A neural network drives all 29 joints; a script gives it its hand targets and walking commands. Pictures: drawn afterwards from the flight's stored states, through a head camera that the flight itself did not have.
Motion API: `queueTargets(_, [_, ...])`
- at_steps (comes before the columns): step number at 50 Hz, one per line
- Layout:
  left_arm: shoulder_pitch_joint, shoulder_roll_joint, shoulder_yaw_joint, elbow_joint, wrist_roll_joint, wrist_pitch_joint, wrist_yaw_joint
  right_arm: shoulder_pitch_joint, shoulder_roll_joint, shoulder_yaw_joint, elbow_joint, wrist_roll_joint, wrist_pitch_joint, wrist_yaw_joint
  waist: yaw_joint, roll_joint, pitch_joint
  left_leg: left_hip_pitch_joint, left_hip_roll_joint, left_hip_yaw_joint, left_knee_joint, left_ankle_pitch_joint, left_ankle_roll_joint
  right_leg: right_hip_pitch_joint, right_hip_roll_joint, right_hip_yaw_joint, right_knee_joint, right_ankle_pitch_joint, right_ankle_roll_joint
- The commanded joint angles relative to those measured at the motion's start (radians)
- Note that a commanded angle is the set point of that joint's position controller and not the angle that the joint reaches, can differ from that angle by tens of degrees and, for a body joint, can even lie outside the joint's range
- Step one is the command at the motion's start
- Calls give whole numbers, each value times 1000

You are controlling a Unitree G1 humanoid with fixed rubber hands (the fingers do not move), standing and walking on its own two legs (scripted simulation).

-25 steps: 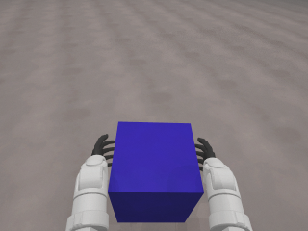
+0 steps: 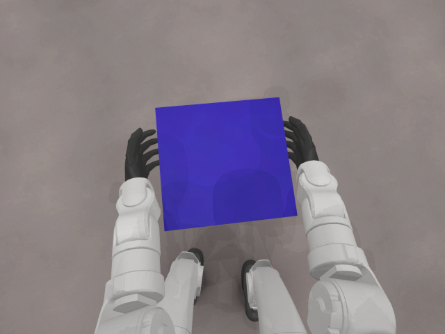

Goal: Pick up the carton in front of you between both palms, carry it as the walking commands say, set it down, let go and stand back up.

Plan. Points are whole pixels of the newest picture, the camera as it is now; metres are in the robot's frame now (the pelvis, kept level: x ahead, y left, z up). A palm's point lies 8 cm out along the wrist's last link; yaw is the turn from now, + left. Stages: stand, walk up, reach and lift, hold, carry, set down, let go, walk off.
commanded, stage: set down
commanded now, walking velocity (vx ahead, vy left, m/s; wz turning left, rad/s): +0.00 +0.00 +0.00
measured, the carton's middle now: (221, 171) +0.40 +0.03 -0.16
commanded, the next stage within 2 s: none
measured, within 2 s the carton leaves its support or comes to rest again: rests again in 1.94 s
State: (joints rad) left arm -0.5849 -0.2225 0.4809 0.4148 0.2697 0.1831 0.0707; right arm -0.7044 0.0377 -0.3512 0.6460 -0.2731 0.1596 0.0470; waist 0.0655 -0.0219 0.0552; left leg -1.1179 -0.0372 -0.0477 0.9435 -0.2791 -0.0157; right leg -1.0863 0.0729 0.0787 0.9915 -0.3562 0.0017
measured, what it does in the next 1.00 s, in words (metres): lowers itself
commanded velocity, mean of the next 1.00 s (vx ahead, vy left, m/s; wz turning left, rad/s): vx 0.00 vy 0.00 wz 0.00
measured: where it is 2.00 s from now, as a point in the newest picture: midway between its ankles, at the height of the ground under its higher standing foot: (221, 294)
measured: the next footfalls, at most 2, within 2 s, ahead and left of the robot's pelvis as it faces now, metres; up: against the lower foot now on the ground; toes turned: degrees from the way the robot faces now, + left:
none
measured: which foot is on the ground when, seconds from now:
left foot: down 0.00-1.00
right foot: down 0.00-1.00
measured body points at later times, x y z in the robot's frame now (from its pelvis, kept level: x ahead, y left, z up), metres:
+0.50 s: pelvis -0.01 -0.01 -0.12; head +0.25 -0.01 +0.24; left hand +0.42 +0.20 -0.21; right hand +0.49 -0.09 -0.22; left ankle +0.08 +0.12 -0.66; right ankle +0.05 -0.11 -0.66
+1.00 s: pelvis -0.04 -0.01 -0.24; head +0.30 +0.00 +0.05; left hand +0.44 +0.22 -0.37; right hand +0.53 -0.07 -0.38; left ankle +0.08 +0.12 -0.66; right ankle +0.05 -0.11 -0.66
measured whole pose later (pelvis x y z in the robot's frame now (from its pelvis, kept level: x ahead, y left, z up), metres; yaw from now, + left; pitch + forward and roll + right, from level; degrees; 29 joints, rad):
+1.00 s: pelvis -0.04 -0.01 -0.24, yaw +1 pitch +47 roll +3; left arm -1.14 -0.07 0.67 0.58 0.20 0.29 0.10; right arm -1.42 -0.19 -0.22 1.01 -0.19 0.28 -0.03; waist 0.14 -0.05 0.05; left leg -2.17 -0.09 -0.06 1.82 -0.47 -0.09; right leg -2.15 0.16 0.06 1.89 -0.55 0.02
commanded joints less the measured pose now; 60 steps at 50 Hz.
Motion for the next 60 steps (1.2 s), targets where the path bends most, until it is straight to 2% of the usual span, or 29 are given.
queueTargets(1, [-551,-818,-634,25,-112,-24,-190,-509,881,559,-35,123,-31,166,31,-38,-1092,512,-92,35,93,416,-31,218,79,-23,9,343,8])
queueTargets(7, [-596,-829,-577,85,-104,68,-251,-541,925,514,38,108,57,180,41,-68,-993,218,-102,71,172,212,-29,61,78,-28,77,188,10])
queueTargets(12, [-652,-807,-506,152,-95,101,-276,-597,910,446,109,89,84,181,48,-69,-974,71,-107,83,246,174,-28,-65,81,-35,151,151,10])
queueTargets(19, [-742,-762,-455,197,-110,87,-259,-690,863,412,166,96,63,146,63,-69,-1058,-75,-111,95,366,194,-41,-188,92,-45,279,166,16])
queueTargets(32, [-960,-690,-416,186,-164,93,-219,-921,788,445,198,154,68,96,105,-112,-1189,-258,-113,124,573,162,-62,-312,113,-71,496,127,22])
queueTargets(46, [-1195,-584,-319,194,-170,108,-201,-1127,653,386,323,167,86,85,138,-122,-1126,-393,-95,151,752,88,-72,-499,111,-90,684,10,7])
queueTargets(60, [-1359,-457,-320,186,-244,76,-190,-1296,515,470,380,271,61,73,190,-151,-1085,-447,-68,164,930,136,-77,-545,90,-93,884,48,5])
